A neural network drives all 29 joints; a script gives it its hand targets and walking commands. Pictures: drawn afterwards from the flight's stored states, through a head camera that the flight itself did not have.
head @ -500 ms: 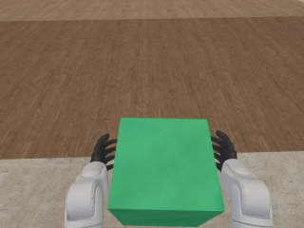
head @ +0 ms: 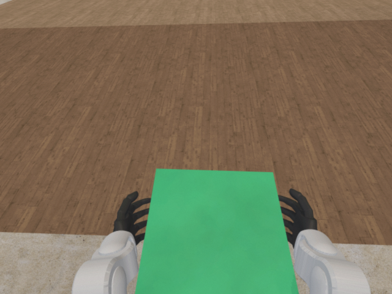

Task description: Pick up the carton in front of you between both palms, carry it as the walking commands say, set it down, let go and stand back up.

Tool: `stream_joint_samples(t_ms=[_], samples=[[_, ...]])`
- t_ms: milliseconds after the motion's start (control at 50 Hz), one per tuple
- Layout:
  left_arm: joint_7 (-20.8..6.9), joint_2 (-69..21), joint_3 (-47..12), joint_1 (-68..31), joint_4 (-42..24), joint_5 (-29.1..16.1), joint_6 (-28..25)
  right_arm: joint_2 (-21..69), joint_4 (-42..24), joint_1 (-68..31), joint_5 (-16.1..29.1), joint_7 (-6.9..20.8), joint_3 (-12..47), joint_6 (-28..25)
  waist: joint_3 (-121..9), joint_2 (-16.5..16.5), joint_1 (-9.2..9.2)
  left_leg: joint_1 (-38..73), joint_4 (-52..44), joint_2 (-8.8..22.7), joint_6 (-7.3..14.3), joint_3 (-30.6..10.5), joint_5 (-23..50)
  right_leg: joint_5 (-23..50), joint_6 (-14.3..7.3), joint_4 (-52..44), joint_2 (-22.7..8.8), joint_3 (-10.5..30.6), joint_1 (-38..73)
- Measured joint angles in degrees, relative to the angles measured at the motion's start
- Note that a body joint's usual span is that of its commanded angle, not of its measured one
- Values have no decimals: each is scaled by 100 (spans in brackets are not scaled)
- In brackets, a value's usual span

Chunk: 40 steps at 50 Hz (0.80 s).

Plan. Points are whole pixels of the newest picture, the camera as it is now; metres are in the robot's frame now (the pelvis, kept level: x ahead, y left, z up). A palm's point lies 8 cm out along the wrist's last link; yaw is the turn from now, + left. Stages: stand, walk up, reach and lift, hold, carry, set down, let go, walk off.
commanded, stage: carry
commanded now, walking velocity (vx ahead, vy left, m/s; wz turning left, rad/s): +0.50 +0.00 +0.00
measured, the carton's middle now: (211, 250) +0.23 +0.01 +0.02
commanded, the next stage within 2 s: none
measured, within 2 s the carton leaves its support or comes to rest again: neither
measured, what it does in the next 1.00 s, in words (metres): walks ahead: left foot, then right foot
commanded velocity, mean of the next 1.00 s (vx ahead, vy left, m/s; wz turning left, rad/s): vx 0.50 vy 0.00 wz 0.00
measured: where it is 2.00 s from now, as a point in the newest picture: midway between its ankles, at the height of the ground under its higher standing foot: (218, 147)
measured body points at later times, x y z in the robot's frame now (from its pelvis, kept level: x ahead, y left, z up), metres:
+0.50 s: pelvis +0.34 +0.04 +0.00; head +0.33 +0.05 +0.45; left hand +0.58 +0.17 +0.06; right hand +0.55 -0.13 +0.07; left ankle +0.31 +0.11 -0.75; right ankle +0.38 -0.11 -0.69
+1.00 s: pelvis +0.65 -0.02 +0.00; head +0.70 -0.04 +0.44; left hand +1.00 +0.12 +0.12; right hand +1.00 -0.19 +0.12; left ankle +0.68 +0.12 -0.64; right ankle +0.64 -0.09 -0.75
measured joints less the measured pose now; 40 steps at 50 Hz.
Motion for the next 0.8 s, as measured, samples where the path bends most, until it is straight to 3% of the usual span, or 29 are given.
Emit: stream_joint_samples(t_ms=[140,200,240,280,320,340,380,460,540,620,720,760,800], samples=[[-160,6,-88,29,-66,88,-10,21,-301,260,-130,112,76,-1,90,34,-91,-90,-1617,-67,97,397,876,-625,299,-412,-66,108,1196],[-189,5,-95,75,-117,113,6,19,-323,268,-103,140,89,30,173,-53,-144,311,-2027,-247,202,711,826,-1204,475,-3,-224,177,1548],[-192,7,-38,65,-59,141,-10,17,-147,184,-95,153,109,-8,232,-184,-237,507,-1845,-363,425,873,760,-1515,495,1312,-508,203,1257],[-207,-3,42,22,111,186,-20,8,127,83,-113,155,118,-49,308,-187,-356,577,-1543,-352,599,925,369,-1273,417,3453,-485,700,281],[-216,-4,33,47,173,222,-27,14,217,114,-104,156,109,-82,408,-112,-426,890,-1788,-347,567,933,253,-983,288,4886,-371,959,-678],[-218,-3,8,76,181,230,-45,20,209,164,-100,161,102,-107,436,-81,-456,1074,-1987,-360,546,929,247,-784,240,5145,-373,978,-1069],[-230,-1,-54,132,184,251,-117,27,161,256,-104,195,92,-168,443,-23,-496,1443,-2397,-382,527,900,250,-412,193,5057,-436,933,-1683],[-275,0,-131,256,162,296,-280,27,124,348,-127,255,103,-281,289,63,-509,2134,-3062,-399,431,800,162,121,284,3939,-590,770,-2398],[-274,-2,-127,308,46,316,-294,18,92,325,-119,268,143,-294,132,64,-445,2812,-3508,-416,307,720,-63,724,400,2733,-666,605,-2690],[-201,2,-56,106,-97,230,-197,10,-17,118,-65,236,105,-220,137,27,-360,3432,-3598,-434,144,666,-505,1062,342,2031,-622,419,-2749],[47,71,126,-709,30,4,-99,-49,-48,-592,71,-54,-48,-70,318,142,-320,3942,-2887,-272,-134,567,-1489,846,102,1498,-323,63,-2311],[141,57,225,-1271,419,-60,-155,-177,136,-1048,118,-174,-247,-40,434,337,-149,3437,-1267,43,-78,405,-1667,349,-53,1860,-168,-72,-2251],[213,67,329,-1782,784,-129,-144,-322,453,-1519,181,-277,-423,-20,599,305,-9,2379,925,-77,54,-199,-1441,166,-194,1992,-158,-77,-2180]])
